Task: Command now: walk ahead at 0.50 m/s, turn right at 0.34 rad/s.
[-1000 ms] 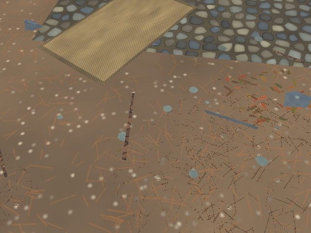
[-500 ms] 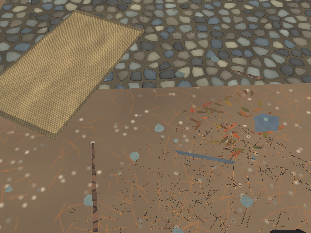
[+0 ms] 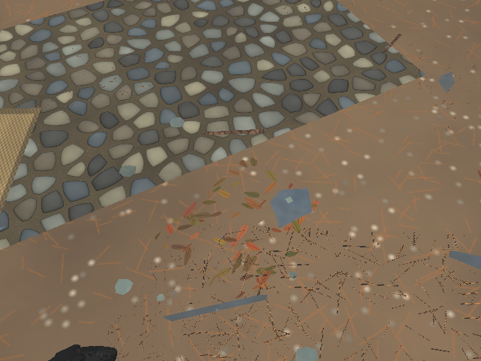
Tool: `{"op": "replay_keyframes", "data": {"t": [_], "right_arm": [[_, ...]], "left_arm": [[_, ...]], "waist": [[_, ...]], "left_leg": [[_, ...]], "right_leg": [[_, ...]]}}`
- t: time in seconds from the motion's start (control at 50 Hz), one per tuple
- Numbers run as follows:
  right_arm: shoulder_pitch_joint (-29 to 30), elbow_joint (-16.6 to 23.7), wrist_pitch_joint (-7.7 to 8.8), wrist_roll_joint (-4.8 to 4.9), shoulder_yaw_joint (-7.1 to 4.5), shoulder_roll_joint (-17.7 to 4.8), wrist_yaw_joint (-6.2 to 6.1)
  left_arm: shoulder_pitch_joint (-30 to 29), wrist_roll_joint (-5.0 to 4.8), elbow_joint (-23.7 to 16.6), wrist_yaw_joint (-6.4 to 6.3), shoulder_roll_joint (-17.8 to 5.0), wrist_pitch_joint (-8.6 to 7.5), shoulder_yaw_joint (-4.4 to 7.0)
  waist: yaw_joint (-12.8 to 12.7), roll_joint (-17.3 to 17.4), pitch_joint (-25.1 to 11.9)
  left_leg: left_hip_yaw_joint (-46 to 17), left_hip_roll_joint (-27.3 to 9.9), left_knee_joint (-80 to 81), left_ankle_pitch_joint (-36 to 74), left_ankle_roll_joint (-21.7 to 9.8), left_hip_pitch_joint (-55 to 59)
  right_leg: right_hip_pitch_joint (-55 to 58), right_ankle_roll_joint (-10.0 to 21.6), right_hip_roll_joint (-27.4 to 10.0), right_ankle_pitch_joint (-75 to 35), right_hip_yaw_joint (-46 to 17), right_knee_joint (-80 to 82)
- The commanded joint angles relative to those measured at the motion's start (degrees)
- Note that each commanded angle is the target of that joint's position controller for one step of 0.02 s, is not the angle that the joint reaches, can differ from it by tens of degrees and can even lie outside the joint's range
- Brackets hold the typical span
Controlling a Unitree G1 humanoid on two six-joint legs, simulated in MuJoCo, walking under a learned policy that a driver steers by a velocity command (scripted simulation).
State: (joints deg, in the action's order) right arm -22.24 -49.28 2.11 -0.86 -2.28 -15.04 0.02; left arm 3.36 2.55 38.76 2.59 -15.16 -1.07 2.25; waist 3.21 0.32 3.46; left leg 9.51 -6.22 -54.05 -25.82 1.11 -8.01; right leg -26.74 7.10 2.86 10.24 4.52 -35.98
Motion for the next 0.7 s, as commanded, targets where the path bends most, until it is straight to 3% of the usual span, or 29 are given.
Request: {"op": "replay_keyframes", "data": {"t": [0.02,0.04,0.06,0.1,0.14,0.22,0.32,0.38,0.42,0.44,0.48,0.5,0.52,0.54,0.56,0.58,0.6,0.62,0.64,0.7], "right_arm": [[5.41,8.20,1.64,0.66,-1.03,-6.77,0.50],[4.42,7.16,1.91,0.64,-0.67,-5.85,0.56],[3.48,6.51,1.28,-0.30,-0.71,-5.66,0.72],[0.13,4.53,-0.48,-1.37,-0.73,-5.26,1.24],[1.22,4.54,-1.13,-1.39,-0.81,-4.48,1.79],[10.21,6.79,-1.22,-1.24,-0.87,-4.05,1.96],[17.22,8.20,-0.68,-0.41,-0.28,-2.94,2.28],[20.89,9.56,-0.33,-0.47,-0.02,-2.69,2.64],[20.75,9.86,-0.09,-0.72,0.00,-2.68,2.71],[19.20,9.46,-0.03,-0.76,-0.14,-2.89,2.53],[11.15,7.18,0.21,-0.95,-0.99,-4.58,1.95],[2.89,4.70,0.67,-1.36,-1.76,-5.85,1.68],[-6.11,2.70,0.81,-2.29,-3.18,-9.81,1.06],[-6.42,3.09,0.40,-2.14,-5.15,-16.86,0.56],[-4.04,2.67,-0.05,0.94,-4.84,-14.35,1.10],[0.27,3.43,-0.28,1.04,-4.44,-12.61,0.92],[2.49,3.53,-0.32,0.69,-3.65,-9.28,0.94],[3.86,3.43,-0.16,0.63,-3.17,-7.73,0.74],[4.70,3.18,0.05,0.81,-2.73,-6.50,0.50],[3.36,2.75,1.22,0.99,-3.16,-8.49,0.57]], "left_arm": [[17.40,-1.54,2.42,-2.41,-11.70,-0.01,3.95],[15.50,-1.56,3.23,-2.53,-8.53,-0.53,2.97],[13.64,-1.76,3.72,-2.59,-6.75,-1.09,2.23],[12.20,-1.84,4.01,-2.27,-5.32,-2.19,1.52],[13.74,-2.27,5.47,-2.04,-6.31,-2.98,1.76],[17.52,-2.41,7.88,-1.95,-6.49,-3.30,1.81],[20.87,-1.61,10.41,-2.28,-6.07,-3.95,1.40],[22.76,-1.12,12.24,-3.02,-5.77,-4.03,1.05],[22.05,-0.96,12.89,-3.59,-6.17,-4.00,0.89],[21.22,-0.85,13.01,-3.86,-6.80,-4.05,0.88],[20.17,-0.36,13.26,-4.34,-8.67,-3.66,1.21],[19.35,-0.49,12.98,-4.46,-9.48,-3.24,1.36],[18.28,-0.91,11.22,-4.51,-8.99,-3.45,0.95],[22.48,-1.89,8.53,-3.22,-3.26,-3.97,-0.07],[17.74,-0.65,8.14,-3.02,-6.91,-4.40,0.62],[14.06,-1.18,6.30,-2.65,-6.85,-5.15,0.40],[12.66,-1.26,5.92,-2.56,-6.69,-5.61,0.20],[12.13,-0.87,5.83,-2.57,-6.18,-5.08,0.20],[12.89,-0.14,5.49,-2.50,-5.67,-3.93,0.00],[12.96,0.44,4.68,-2.05,-3.80,-1.54,-0.50]], "waist": [[-8.60,-3.94,-12.18],[-5.88,-1.71,-7.60],[-3.62,-1.75,-5.63],[-1.56,-2.83,-5.59],[-1.23,-2.79,-4.35],[-3.50,-2.61,-0.04],[-5.87,-3.00,1.69],[-6.86,-2.71,3.26],[-6.01,-3.01,2.87],[-5.02,-3.74,1.59],[-1.40,-5.44,-3.82],[2.37,-4.80,-8.22],[6.33,-1.14,-13.73],[1.88,13.45,-18.40],[2.63,6.00,-18.94],[0.99,3.57,-10.32],[-0.45,-1.12,-6.07],[-2.26,-2.42,-3.08],[-3.94,-1.56,-2.75],[-4.99,0.71,-3.38]], "left_leg": [[-9.08,1.03,-23.89,3.81,-1.60,-33.72],[-9.47,-0.87,-17.66,5.75,-1.96,-30.19],[-9.91,-1.86,-13.57,6.35,-1.83,-26.76],[-9.27,-1.38,-10.78,7.82,-1.38,-21.64],[-8.58,-1.11,-8.00,10.78,-0.88,-23.15],[-8.34,-1.70,0.68,19.29,0.08,-30.57],[-7.78,0.76,10.83,25.97,-1.79,-31.66],[-6.94,3.01,15.89,25.45,-3.97,-31.46],[-5.11,4.94,19.11,22.60,-5.85,-28.26],[-3.61,6.69,19.89,20.23,-7.01,-24.79],[-1.50,10.69,20.74,14.52,-9.55,-15.75],[-2.29,11.79,24.71,15.84,-11.19,-5.65],[-13.17,3.85,26.46,13.41,-14.75,8.91],[-44.98,-12.93,29.88,16.52,-25.34,25.68],[-52.61,-12.86,35.64,17.03,-26.06,25.62],[-43.19,-11.71,36.68,18.48,-24.07,17.77],[-37.80,-9.49,38.13,23.51,-21.90,10.71],[-33.41,-6.74,38.99,28.41,-19.97,4.88],[-29.84,-4.32,40.07,31.37,-18.79,0.70],[-25.57,-1.22,41.56,34.38,-18.37,-3.59]], "right_leg": [[37.35,12.08,-21.80,-11.99,-30.30,17.76],[29.71,9.21,-18.52,-18.09,-24.18,18.76],[24.92,7.24,-15.79,-20.03,-20.24,20.07],[20.32,6.30,-13.39,-21.46,-16.44,22.81],[19.52,6.67,-12.40,-20.04,-14.74,25.46],[21.77,5.95,-11.74,-16.81,-13.24,28.75],[27.21,3.77,-12.44,-21.33,-7.48,29.56],[31.45,2.73,-13.91,-25.83,-4.62,28.88],[33.74,1.59,-14.59,-34.96,-2.50,25.87],[34.54,0.89,-14.66,-44.93,-1.27,22.45],[36.32,-0.17,-14.68,-61.74,0.64,8.94],[32.86,-0.90,-13.81,-58.69,2.07,-2.90],[21.00,-1.95,-11.99,-41.81,3.43,-19.27],[-4.09,-5.13,1.36,9.09,2.84,-42.87],[-11.63,-4.50,0.95,16.15,-8.37,-47.90],[-14.25,-4.38,-2.87,11.03,-9.41,-45.30],[-12.50,-4.65,-5.02,8.09,-8.54,-40.69],[-9.96,-5.35,-6.32,7.79,-8.27,-36.84],[-6.68,-6.46,-7.07,7.86,-8.12,-33.87],[-4.67,-8.80,-7.39,7.02,-6.10,-26.88]]}}
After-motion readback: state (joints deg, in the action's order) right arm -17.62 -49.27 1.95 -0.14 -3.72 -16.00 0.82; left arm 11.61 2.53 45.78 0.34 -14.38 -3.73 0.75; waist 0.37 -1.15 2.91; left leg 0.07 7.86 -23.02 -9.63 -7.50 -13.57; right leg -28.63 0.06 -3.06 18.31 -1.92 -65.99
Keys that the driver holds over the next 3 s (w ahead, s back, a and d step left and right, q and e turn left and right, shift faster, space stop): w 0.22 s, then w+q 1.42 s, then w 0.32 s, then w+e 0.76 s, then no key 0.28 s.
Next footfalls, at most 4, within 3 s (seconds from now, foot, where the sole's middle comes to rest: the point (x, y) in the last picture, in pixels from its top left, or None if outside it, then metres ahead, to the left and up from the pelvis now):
0.52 left None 0.44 0.09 -0.75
1.02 right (248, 250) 0.76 -0.02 -0.75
1.54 left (140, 226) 0.87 0.32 -0.75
2.10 right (114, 148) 1.21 0.43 -0.75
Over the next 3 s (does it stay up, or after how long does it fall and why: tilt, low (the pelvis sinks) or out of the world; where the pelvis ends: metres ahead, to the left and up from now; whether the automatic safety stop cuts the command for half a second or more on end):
stays up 1.37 0.66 0.02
